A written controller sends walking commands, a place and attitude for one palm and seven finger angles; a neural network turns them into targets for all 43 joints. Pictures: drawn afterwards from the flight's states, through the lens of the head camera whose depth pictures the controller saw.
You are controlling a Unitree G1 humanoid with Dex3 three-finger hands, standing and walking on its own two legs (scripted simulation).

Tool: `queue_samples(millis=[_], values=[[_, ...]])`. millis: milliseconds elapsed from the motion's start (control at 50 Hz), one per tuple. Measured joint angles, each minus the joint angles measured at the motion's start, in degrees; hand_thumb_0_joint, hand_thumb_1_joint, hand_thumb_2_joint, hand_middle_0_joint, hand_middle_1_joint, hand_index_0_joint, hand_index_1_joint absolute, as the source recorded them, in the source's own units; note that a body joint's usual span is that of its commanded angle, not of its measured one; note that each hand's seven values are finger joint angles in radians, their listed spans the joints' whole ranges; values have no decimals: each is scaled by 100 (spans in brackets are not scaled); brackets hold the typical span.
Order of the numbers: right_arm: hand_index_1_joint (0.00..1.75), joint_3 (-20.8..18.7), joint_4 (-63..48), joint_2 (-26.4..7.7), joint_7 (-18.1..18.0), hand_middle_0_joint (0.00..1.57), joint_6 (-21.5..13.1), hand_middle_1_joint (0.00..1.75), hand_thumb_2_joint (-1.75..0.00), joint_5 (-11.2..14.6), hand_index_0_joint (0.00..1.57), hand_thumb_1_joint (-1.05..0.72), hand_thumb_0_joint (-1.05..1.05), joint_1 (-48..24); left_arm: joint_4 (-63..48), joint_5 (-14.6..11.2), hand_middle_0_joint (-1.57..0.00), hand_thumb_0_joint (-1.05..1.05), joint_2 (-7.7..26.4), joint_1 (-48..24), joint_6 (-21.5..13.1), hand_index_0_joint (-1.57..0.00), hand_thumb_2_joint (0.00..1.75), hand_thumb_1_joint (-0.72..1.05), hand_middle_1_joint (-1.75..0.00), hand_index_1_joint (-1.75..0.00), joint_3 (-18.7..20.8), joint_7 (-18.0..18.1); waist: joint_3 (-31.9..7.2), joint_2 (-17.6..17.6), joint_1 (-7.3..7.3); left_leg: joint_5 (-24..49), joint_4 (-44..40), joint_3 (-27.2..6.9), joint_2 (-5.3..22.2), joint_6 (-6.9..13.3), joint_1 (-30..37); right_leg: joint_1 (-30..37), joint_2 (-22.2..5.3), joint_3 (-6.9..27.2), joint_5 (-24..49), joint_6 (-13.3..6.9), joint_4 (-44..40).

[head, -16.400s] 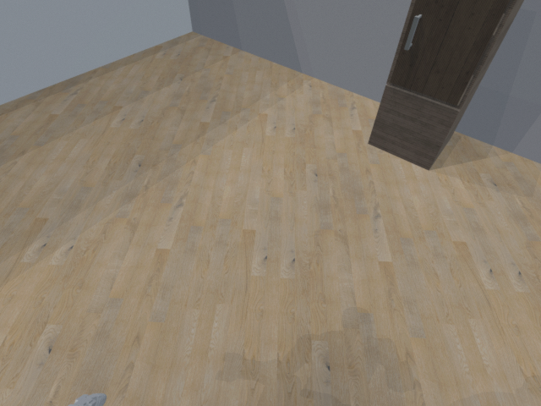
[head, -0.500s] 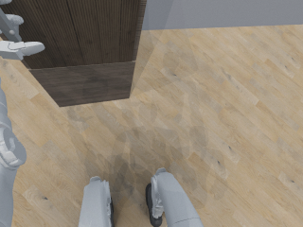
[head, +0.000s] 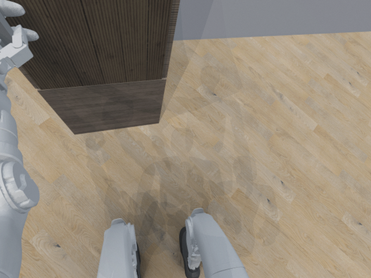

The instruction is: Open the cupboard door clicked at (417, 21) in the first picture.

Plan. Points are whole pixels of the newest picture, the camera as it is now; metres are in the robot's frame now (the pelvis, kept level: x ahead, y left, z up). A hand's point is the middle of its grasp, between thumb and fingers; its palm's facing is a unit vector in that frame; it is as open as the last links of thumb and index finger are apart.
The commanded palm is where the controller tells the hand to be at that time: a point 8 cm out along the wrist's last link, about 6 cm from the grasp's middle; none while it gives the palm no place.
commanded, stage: pull the door open along its arc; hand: left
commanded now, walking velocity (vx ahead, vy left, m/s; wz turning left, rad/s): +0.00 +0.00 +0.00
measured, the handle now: (3, 21) +0.59 +0.27 +0.06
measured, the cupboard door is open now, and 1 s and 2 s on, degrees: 0 36 51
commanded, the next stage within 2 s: open thumb and fingers to let go in 1.16 s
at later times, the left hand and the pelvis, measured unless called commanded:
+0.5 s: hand (34, 80) +0.48 +0.22 +0.05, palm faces +0.07 -1.00 -0.02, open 5.6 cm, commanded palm +0.42 +0.26 +0.05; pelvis +0.02 +0.00 +0.03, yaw +1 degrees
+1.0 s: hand (92, 130) +0.39 +0.13 +0.05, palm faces +0.49 -0.87 +0.00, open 5.9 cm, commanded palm +0.31 +0.15 +0.05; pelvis +0.04 -0.02 +0.04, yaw +3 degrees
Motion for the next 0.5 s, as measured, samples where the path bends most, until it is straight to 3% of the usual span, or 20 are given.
queue_samples(millis=[260, 380, 500], values=[[30, -76, -24, 24, 44, 20, 44, 30, -90, 50, 20, -90, 0, 19, -389, -210, -37, 1, -210, 407, -6, -36, 84, 80, -134, -135, -79, 79, -11, -9, 102, -1, -135, 70, 4, -15, 170, 115, 4, 68, -11, -10, -74], [30, -182, -85, 52, 91, 20, 76, 30, -90, 149, 20, -90, 1, 20, -1206, -520, -36, 1, -700, 1289, -2, -36, 80, 79, -134, -135, -217, 109, -73, -15, 255, 8, -409, 164, -3, -8, 539, 435, 0, 153, -3, 6, -302], [30, -289, -200, 90, 137, 20, 19, 30, -90, 253, 20, -90, 1, -68, -2184, -774, -35, 1, -1345, 2447, -71, -35, 77, 77, -134, -135, -611, 214, -187, -63, 444, 29, -764, 247, -40, -4, 1047, 901, -30, 224, 0, 22, -601]])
